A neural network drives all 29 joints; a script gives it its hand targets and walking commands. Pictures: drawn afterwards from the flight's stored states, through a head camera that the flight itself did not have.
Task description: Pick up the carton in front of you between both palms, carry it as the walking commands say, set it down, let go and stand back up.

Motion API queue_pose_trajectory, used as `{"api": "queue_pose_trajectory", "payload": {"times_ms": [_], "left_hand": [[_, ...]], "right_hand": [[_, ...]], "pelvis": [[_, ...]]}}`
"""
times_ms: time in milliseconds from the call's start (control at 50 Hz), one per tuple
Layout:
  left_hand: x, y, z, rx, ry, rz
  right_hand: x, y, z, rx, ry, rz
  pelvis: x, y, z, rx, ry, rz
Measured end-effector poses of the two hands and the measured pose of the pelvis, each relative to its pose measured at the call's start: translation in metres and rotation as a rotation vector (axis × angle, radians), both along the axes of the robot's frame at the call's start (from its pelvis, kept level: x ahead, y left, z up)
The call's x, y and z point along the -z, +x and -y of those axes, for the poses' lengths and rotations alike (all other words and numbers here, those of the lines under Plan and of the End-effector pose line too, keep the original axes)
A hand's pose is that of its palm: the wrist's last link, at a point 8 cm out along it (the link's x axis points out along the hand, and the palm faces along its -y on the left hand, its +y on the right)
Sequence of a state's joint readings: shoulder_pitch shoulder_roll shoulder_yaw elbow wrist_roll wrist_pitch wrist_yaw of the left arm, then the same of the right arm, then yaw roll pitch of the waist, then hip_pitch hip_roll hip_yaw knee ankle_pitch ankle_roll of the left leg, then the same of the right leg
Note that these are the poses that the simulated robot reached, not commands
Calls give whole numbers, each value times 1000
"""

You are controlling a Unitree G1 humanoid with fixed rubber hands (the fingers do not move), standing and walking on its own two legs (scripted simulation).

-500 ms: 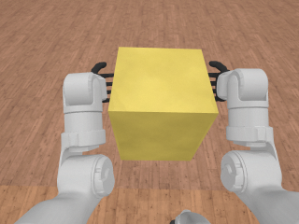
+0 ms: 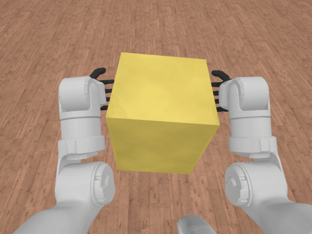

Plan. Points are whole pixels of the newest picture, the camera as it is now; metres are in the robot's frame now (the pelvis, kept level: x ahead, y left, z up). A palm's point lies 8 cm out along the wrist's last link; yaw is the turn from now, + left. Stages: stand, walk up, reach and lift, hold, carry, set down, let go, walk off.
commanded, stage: carry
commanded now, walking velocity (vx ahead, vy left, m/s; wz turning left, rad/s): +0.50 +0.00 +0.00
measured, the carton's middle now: (158, 118) +0.39 -0.02 +0.06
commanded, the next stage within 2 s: none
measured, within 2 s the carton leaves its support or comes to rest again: neither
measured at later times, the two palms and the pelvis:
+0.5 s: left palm (97, 23) +0.70 +0.13 +0.17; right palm (186, 18) +0.72 -0.16 +0.16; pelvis +0.33 -0.04 +0.03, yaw +1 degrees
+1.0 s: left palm (105, 5) +0.98 +0.13 +0.11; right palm (173, 3) +0.96 -0.16 +0.11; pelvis +0.67 +0.00 +0.03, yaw -2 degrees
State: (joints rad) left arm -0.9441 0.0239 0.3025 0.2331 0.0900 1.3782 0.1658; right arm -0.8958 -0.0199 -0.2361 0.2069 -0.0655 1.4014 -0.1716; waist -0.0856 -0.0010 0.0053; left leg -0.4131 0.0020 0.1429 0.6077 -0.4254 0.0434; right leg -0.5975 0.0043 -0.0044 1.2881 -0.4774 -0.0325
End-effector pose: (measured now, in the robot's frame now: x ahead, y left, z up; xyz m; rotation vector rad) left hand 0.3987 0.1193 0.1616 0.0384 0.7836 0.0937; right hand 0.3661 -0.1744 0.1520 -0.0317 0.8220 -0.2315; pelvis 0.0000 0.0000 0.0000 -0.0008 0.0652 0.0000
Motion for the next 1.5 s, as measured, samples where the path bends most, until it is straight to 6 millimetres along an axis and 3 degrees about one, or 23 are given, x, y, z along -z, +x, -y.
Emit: {"api": "queue_pose_trajectory", "payload": {"times_ms": [100,180,260,460,580,680,740,820,880,960,1080,1180,1280,1360,1500], "left_hand": [[-19,69,16,21,-27,43],[-35,127,21,-7,-26,91],[-40,176,17,-60,23,107],[-17,276,-11,-165,53,-43],[2,362,-17,-154,46,-39],[30,445,-24,-104,21,-6],[50,480,-26,-80,3,-29],[65,510,-24,-74,-22,-79],[66,531,-21,-86,-52,-59],[55,562,-17,-89,-69,29],[34,632,-6,-82,-40,129],[38,699,11,-101,-3,152],[51,739,21,-101,7,28],[50,771,22,-116,9,-12],[30,858,20,-106,-1,56]], "right_hand": [[-23,61,16,44,1,40],[-38,127,21,26,8,82],[-37,198,17,-45,9,86],[-14,331,-13,-144,11,-74],[8,410,-19,-111,17,-75],[29,477,-25,-61,-6,-42],[44,504,-27,-30,-20,-60],[60,523,-25,29,7,-114],[61,538,-23,77,28,-97],[48,571,-19,96,50,-8],[27,649,-8,38,23,92],[38,724,9,4,36,123],[48,777,14,-28,41,17],[48,813,15,-33,47,-23],[28,895,13,-14,49,48]], "pelvis": [[-10,60,2,10,-10,-7],[-8,120,13,15,1,-7],[2,186,30,7,3,14],[-27,308,40,-11,33,-18],[-23,394,26,-14,17,-18],[-2,480,5,-2,8,1],[-7,516,-3,20,10,-6],[-23,561,-10,40,-15,-22],[-32,596,-11,41,-30,-27],[-35,647,-6,35,-35,-22],[-27,738,12,27,-19,-4],[-4,819,34,-7,-24,23],[-16,868,47,-30,-8,19],[-27,906,52,-26,5,17],[-35,984,46,-18,9,7]]}}
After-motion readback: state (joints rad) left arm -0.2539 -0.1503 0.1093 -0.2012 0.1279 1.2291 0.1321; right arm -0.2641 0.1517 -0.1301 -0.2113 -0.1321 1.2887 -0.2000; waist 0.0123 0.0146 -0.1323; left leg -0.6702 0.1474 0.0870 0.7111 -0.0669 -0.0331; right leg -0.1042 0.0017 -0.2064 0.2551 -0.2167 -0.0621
